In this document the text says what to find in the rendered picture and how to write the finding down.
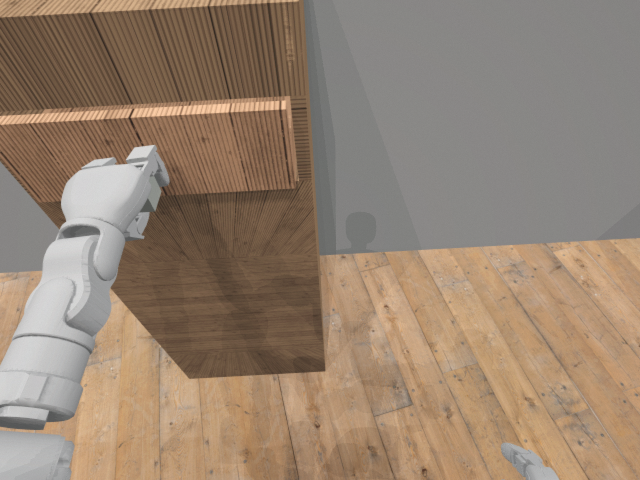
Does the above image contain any cabinet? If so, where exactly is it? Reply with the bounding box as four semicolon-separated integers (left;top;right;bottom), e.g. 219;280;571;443
0;0;325;379

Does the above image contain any left robot upper arm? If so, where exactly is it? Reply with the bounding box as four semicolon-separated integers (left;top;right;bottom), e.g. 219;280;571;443
0;430;75;480

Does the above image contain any robot right hand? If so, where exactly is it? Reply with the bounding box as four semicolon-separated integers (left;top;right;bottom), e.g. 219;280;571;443
501;443;559;480

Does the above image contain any left robot forearm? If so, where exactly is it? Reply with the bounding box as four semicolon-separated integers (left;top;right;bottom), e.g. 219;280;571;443
0;218;125;430

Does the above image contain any drawer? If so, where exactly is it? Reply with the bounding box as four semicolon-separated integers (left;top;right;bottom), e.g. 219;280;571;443
0;96;296;202

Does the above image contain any handle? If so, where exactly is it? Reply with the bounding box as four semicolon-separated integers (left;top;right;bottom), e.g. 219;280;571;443
139;176;162;213

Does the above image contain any robot left hand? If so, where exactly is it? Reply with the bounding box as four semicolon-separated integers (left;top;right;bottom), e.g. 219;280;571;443
61;145;170;241

